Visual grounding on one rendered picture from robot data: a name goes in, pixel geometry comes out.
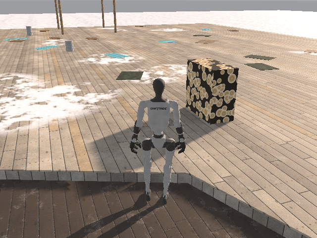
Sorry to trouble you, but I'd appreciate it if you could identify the robot left forearm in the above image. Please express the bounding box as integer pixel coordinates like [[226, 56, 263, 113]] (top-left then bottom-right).
[[131, 120, 141, 143]]

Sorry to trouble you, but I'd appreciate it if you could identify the robot left hand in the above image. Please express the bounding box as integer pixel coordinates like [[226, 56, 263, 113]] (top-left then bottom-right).
[[130, 141, 141, 154]]

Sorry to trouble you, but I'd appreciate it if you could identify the humanoid robot torso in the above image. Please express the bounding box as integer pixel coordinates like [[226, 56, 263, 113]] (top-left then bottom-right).
[[147, 99, 170, 149]]

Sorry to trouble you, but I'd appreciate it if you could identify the robot left foot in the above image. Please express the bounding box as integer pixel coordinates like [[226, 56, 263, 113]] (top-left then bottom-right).
[[144, 189, 151, 201]]

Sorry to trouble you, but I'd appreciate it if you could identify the robot right forearm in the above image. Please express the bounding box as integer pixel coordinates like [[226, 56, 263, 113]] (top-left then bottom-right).
[[176, 121, 185, 142]]

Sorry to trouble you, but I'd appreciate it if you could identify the robot right hand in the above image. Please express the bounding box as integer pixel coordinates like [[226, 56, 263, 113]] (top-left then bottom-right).
[[175, 141, 186, 153]]

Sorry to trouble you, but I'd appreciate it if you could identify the left robot upper arm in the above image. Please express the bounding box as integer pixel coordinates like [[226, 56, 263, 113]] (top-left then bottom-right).
[[136, 100, 149, 127]]

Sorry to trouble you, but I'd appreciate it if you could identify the right robot upper arm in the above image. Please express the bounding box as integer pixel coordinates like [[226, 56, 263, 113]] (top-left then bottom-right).
[[169, 100, 181, 128]]

